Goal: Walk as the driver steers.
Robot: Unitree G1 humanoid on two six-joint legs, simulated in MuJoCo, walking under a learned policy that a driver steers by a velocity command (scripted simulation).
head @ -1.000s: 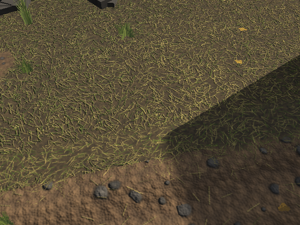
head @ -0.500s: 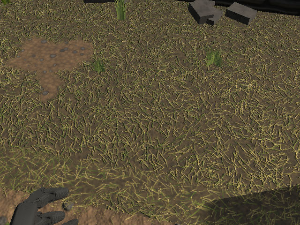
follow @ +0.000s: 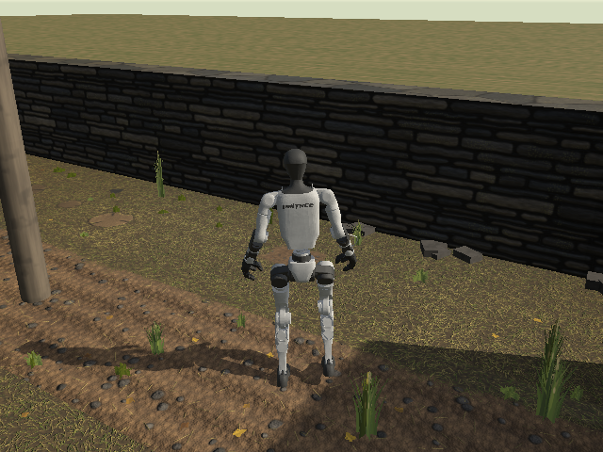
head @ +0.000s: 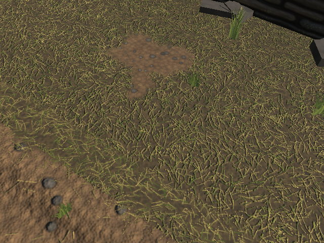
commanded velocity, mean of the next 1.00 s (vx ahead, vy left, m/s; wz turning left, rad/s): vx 0.71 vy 0.00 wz -0.09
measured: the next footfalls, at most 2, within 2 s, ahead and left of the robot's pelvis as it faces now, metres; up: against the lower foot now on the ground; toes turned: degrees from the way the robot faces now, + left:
right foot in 0.24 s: +0.02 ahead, -0.13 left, +0.00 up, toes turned +0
left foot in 0.64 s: +0.40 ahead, +0.12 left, +0.00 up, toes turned +5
